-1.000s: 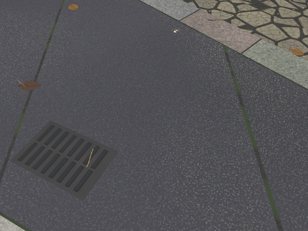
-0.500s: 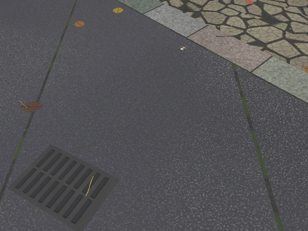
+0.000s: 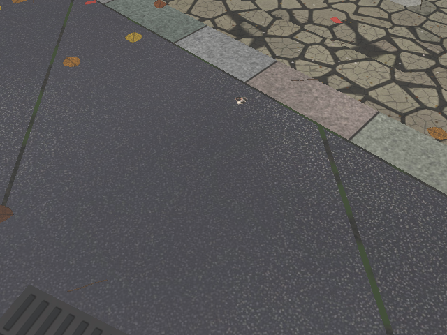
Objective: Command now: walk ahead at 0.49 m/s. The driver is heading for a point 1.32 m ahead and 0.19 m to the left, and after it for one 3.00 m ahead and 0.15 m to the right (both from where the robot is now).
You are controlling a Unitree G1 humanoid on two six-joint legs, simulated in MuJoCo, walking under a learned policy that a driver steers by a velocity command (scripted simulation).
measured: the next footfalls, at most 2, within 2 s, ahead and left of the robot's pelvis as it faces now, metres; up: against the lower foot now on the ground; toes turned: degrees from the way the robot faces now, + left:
right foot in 0.30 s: +0.34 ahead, -0.17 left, +0.00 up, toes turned -2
left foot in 0.86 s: +0.65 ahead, +0.07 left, +0.00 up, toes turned +3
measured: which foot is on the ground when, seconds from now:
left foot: down 0.00-0.32, up 0.34-0.84, down 0.86-1.00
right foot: up 0.00-0.28, down 0.30-0.88, up 0.90-1.00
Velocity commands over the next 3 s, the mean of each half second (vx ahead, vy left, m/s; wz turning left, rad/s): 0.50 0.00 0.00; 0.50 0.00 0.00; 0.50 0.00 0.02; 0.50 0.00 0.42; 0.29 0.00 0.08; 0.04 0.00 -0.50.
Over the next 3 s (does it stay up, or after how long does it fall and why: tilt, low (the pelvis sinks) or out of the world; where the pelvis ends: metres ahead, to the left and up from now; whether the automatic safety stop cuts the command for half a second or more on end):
stays up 1.38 0.12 -0.01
